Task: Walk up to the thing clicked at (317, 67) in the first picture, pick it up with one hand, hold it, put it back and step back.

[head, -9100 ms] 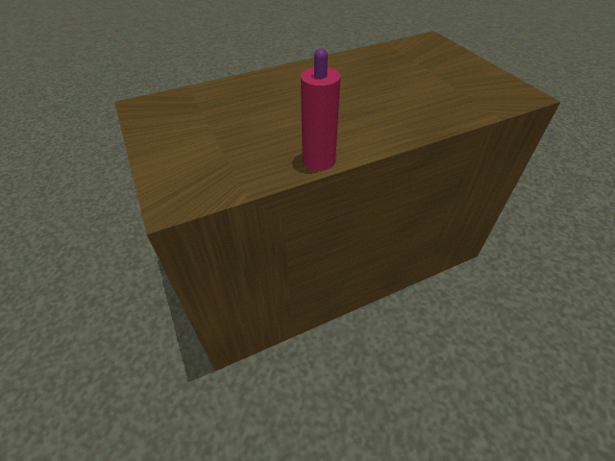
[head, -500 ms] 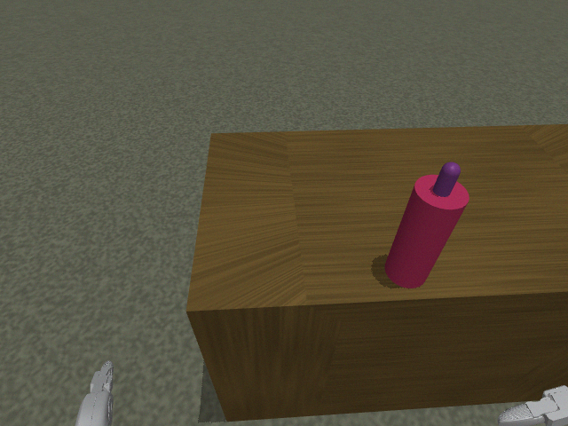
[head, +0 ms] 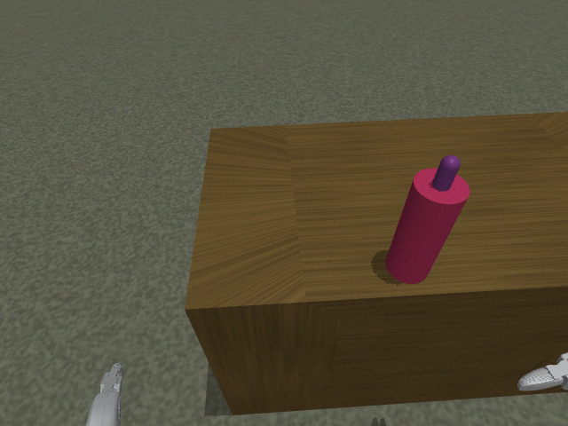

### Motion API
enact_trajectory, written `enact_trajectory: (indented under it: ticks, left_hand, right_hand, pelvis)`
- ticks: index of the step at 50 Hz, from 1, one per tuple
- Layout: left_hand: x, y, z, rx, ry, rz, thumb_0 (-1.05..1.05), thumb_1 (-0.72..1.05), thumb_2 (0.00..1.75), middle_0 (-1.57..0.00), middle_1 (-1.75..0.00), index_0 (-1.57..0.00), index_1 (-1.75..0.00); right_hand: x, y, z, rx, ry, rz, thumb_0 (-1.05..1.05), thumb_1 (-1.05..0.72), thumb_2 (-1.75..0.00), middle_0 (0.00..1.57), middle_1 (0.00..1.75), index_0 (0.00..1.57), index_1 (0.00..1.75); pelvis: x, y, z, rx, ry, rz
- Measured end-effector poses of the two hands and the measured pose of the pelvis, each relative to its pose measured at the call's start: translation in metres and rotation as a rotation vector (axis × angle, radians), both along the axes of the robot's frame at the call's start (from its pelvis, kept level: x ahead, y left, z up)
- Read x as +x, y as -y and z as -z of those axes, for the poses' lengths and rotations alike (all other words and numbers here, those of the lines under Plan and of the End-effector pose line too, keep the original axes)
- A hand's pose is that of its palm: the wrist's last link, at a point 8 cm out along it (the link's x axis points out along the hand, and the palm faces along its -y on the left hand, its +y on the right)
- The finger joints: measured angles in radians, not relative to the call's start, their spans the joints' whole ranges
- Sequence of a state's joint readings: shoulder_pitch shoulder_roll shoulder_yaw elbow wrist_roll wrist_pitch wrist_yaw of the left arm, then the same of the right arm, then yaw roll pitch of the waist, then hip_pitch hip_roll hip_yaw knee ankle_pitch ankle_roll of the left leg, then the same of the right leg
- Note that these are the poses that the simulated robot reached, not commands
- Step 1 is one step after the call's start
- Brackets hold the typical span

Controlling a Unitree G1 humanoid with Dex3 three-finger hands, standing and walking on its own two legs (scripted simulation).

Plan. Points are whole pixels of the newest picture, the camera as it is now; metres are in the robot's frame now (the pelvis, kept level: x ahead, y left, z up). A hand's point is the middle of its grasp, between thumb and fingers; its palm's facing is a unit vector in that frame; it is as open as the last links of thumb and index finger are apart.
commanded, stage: go down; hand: right
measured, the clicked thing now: (426, 220) +0.42 -0.21 +0.05
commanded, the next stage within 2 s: none
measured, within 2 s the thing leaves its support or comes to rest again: neither
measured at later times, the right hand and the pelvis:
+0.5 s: hand out of the picture +0.30 -0.36 +0.10, palm faces +0.17 +0.98 +0.02, open 17.7 cm; pelvis +0.00 +0.00 +0.00, yaw +0 degrees
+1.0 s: hand out of the picture +0.33 -0.39 +0.11, palm faces +0.21 +0.98 +0.02, open 17.6 cm; pelvis +0.00 +0.00 -0.01, yaw +0 degrees
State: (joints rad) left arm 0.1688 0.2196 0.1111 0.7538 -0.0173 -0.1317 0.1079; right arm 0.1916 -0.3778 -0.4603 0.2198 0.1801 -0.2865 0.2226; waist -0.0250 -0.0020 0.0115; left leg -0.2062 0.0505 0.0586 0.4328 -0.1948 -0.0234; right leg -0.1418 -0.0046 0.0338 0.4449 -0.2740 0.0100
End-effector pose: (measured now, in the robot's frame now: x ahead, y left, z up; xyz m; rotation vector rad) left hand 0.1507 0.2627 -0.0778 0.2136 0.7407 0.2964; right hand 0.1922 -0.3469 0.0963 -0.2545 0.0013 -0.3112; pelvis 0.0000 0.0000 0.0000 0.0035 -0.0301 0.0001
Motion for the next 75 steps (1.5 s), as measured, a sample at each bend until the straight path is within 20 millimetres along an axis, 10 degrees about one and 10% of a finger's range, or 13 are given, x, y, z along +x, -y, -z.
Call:
enact_trajectory:
  ticks: [25, 75]
  left_hand:
    - [-0.015, 0.007, 0.002, 0.086, -0.02, 0.015, -0.01, -0.54, 0.06, -0.06, -0.05, -0.06, -0.06]
    - [-0.02, 0.015, 0.001, 0.156, 0.009, 0.04, -0.01, -0.55, 0.07, -0.06, -0.05, -0.05, -0.06]
  right_hand:
    - [0.078, 0.059, -0.005, 0.277, 0.013, -0.137, -0.02, 0.59, -0.07, 0.02, 0.06, 0.04, 0.06]
    - [0.13, 0.109, -0.015, 0.27, -0.01, -0.1, -0.02, 0.59, -0.07, 0.04, 0.05, 0.04, 0.06]
  pelvis:
    - [-0.004, 0.003, 0.005, 0.008, -0.087, -0.006]
    - [0.0, 0.012, 0.021, 0.038, -0.21, -0.01]
